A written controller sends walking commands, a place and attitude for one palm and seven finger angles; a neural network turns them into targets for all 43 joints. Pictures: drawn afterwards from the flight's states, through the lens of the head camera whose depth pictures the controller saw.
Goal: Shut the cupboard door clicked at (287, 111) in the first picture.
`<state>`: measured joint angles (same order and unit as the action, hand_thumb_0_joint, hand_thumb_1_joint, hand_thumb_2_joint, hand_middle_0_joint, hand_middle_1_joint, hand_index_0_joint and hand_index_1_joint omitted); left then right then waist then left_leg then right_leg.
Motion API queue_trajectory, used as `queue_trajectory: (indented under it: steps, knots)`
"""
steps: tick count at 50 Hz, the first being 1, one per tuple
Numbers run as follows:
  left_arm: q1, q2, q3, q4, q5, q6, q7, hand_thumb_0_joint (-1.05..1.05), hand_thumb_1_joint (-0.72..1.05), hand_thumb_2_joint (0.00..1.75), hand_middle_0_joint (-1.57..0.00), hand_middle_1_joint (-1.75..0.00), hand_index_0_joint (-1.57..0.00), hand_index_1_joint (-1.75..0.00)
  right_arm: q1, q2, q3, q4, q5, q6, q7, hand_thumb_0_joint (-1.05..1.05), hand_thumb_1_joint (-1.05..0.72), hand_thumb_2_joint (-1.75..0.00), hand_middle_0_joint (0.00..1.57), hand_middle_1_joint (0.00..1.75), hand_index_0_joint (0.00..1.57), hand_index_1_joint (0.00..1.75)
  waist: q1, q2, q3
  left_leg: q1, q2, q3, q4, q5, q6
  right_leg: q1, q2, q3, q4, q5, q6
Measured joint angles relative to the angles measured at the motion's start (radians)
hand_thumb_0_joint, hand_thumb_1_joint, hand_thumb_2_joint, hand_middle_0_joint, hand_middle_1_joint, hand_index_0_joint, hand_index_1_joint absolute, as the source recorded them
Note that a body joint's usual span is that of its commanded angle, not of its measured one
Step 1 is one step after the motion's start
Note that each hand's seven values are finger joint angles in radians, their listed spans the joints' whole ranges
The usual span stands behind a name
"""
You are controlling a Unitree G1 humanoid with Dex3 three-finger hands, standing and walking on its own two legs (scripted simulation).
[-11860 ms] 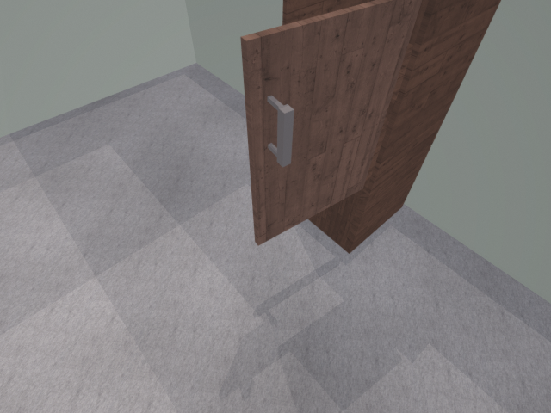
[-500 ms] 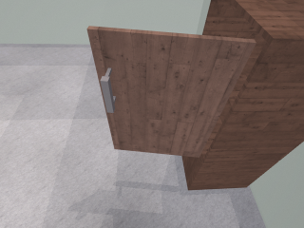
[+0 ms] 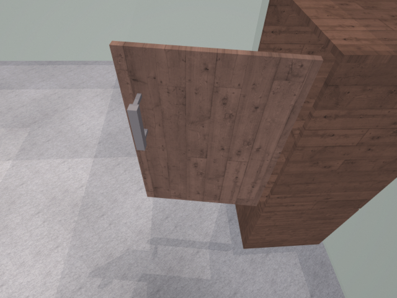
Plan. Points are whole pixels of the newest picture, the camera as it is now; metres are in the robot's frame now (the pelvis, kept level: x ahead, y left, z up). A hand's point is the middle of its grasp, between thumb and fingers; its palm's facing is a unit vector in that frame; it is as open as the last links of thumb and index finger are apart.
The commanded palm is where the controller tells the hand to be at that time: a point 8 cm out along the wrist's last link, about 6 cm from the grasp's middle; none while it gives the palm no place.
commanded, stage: come to a stop and stand still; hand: left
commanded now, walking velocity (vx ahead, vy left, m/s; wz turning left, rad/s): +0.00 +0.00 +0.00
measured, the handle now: (139, 122) +0.48 +0.18 +0.07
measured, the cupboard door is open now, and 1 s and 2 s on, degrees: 82 82 82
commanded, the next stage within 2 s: look again from close up in 1.30 s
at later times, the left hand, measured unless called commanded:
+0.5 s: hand out of the picture -0.05 +0.18 -0.18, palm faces +0.03 -0.98 -0.18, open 7.4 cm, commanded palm none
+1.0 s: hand out of the picture -0.01 +0.25 -0.17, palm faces +0.01 -0.97 -0.25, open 7.4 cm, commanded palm none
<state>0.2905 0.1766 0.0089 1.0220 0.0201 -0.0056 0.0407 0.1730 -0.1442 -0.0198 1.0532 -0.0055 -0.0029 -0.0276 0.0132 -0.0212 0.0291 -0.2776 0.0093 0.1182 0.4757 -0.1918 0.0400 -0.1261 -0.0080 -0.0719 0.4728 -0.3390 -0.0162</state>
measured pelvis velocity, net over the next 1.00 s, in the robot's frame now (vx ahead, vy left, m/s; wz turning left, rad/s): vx -0.04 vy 0.04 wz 0.01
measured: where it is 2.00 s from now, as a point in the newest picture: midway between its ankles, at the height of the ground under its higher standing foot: outside the picture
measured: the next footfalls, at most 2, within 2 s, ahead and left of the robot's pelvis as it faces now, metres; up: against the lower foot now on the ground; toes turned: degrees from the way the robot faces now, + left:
none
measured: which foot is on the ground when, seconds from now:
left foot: down 0.00-1.00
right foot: down 0.00-1.00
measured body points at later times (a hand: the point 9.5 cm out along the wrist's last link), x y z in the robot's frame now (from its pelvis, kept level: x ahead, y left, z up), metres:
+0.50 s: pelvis -0.02 +0.01 -0.01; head +0.00 +0.02 +0.44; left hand -0.05 +0.23 -0.17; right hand -0.03 -0.21 -0.16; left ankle +0.04 +0.09 -0.74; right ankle -0.05 -0.10 -0.74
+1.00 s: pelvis -0.04 +0.04 +0.00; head -0.05 +0.06 +0.45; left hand -0.01 +0.30 -0.15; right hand +0.04 -0.22 -0.13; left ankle +0.04 +0.09 -0.74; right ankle -0.05 -0.10 -0.74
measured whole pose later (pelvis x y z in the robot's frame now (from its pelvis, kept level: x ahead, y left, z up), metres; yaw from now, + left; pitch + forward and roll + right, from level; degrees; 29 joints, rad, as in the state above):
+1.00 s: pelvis -0.04 +0.04 +0.00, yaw +1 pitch -2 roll -1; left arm 0.28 0.25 0.01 0.99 0.03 0.00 0.02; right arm 0.18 -0.24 -0.03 1.01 -0.01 -0.01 0.00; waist 0.01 -0.01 0.01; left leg -0.30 -0.03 0.13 0.44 -0.12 0.10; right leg -0.17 -0.04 -0.07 0.47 -0.27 0.02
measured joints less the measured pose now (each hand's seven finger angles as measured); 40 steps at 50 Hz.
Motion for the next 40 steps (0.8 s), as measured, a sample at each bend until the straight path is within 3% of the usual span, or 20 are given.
queue_trajectory:
  steps: [8,17,22,29,40]
  knots:
    - [0.018,-0.017,-0.017,0.033,-0.004,-0.003,-0.01,0.0,0.91,0.9,-0.2,-0.3,-0.2,-0.29,0.062,-0.015,0.015,0.05,-0.003,0.007,0.008,0.0,-0.92,-0.9,0.2,0.3,0.2,0.29,-0.004,-0.006,-0.012,0.031,-0.001,-0.01,-0.052,0.038,-0.002,0.034,0.005,-0.01,-0.052,0.035,-0.003]
    - [0.067,-0.045,-0.026,0.077,-0.009,-0.004,-0.012,0.0,0.91,0.9,-0.2,-0.3,-0.2,-0.29,0.134,0.021,0.029,0.094,-0.003,0.008,0.009,0.01,-0.91,-0.9,0.2,0.3,0.2,0.29,-0.009,-0.019,0.0,0.028,-0.001,-0.013,-0.069,0.054,0.001,0.034,0.007,-0.014,-0.074,0.054,-0.002]
    - [0.074,-0.041,-0.031,0.039,0.001,-0.005,-0.012,0.0,0.9,0.9,-0.2,-0.3,-0.2,-0.3,0.159,0.012,0.004,0.022,-0.012,-0.003,0.012,0.01,-0.91,-0.9,0.2,0.3,0.2,0.29,-0.027,0.019,0.025,-0.051,-0.001,-0.035,0.027,0.023,0.011,-0.025,0.003,-0.037,0.001,0.025,0.001]
    - [0.059,-0.011,-0.005,0.007,0.005,0.002,0.003,0.0,0.9,0.9,-0.2,-0.3,-0.2,-0.29,0.131,-0.004,-0.011,-0.018,-0.016,-0.002,0.005,0.02,-0.92,-0.9,0.2,0.3,0.2,0.29,-0.024,0.031,0.004,-0.086,-0.001,-0.02,0.107,-0.022,0.028,-0.064,-0.006,-0.021,0.08,-0.014,0.016]
    - [-0.014,0.04,0.001,-0.045,0.008,-0.002,-0.004,0.0,0.91,0.9,-0.2,-0.3,-0.2,-0.29,0.039,-0.052,-0.008,-0.05,-0.011,-0.009,0.02,0.01,-0.91,-0.9,0.2,0.3,0.2,0.29,-0.012,0.021,-0.007,-0.051,-0.017,0.005,0.049,0.017,0.049,-0.05,-0.022,0.001,0.053,0.021,0.032]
